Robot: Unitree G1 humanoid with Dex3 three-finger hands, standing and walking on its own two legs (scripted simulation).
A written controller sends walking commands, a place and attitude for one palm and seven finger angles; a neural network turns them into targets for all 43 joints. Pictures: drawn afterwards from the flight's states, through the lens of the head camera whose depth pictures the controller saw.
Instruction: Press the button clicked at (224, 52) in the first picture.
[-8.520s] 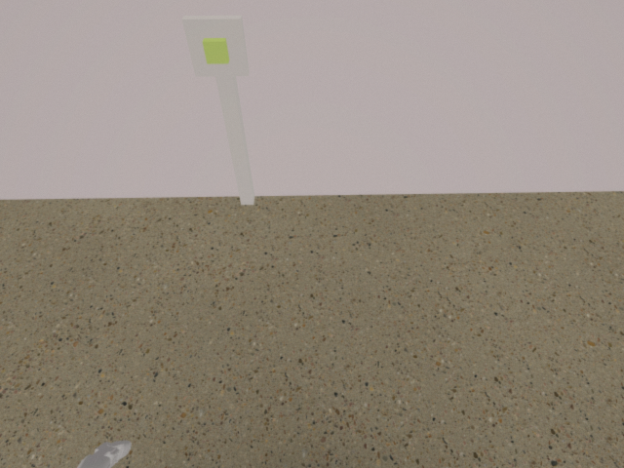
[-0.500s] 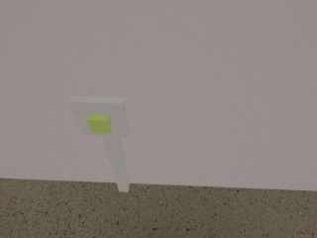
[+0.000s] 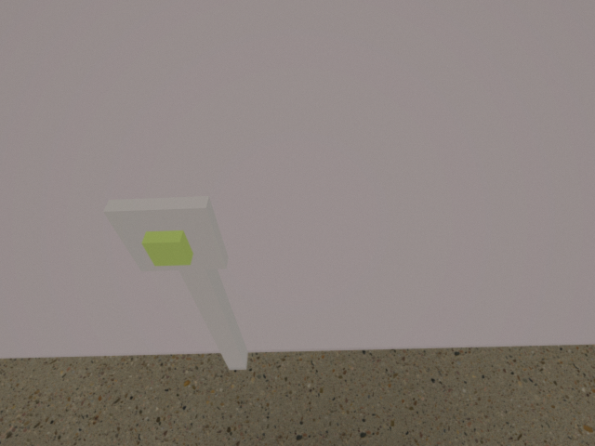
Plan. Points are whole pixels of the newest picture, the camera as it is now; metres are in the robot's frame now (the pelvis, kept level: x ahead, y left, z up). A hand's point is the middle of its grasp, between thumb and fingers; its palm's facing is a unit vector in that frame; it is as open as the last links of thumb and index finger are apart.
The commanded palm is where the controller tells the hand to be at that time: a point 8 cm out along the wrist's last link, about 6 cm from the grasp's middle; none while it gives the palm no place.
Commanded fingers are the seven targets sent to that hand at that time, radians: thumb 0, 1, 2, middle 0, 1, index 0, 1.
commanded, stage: look again from close up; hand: left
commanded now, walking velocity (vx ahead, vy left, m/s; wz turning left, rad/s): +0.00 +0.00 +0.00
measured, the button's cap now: (169, 247) +0.46 +0.27 -0.04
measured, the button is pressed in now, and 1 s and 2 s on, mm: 0 0 0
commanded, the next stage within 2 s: shuffle to correct the standing spot in 0.02 s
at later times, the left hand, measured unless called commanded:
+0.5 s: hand out of the picture -0.01 +0.19 -0.17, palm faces +0.12 -0.96 -0.24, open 7.3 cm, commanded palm none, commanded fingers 0.00 0.90 0.90 -0.20 -0.30 -0.20 -0.30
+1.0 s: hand out of the picture -0.01 +0.25 -0.17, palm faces -0.01 -0.98 -0.19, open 7.3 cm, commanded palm none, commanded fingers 0.00 0.90 0.90 -0.20 -0.30 -0.20 -0.30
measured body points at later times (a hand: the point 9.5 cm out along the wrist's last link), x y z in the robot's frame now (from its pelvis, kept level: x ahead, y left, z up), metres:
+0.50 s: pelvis -0.02 +0.01 +0.00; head +0.01 +0.00 +0.45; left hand -0.02 +0.24 -0.15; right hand +0.03 -0.23 -0.16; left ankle -0.02 +0.14 -0.70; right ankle -0.01 -0.09 -0.74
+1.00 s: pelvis -0.04 +0.07 +0.01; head -0.02 +0.08 +0.45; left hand -0.01 +0.30 -0.15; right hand -0.05 -0.15 -0.15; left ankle -0.01 +0.18 -0.74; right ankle -0.07 -0.04 -0.69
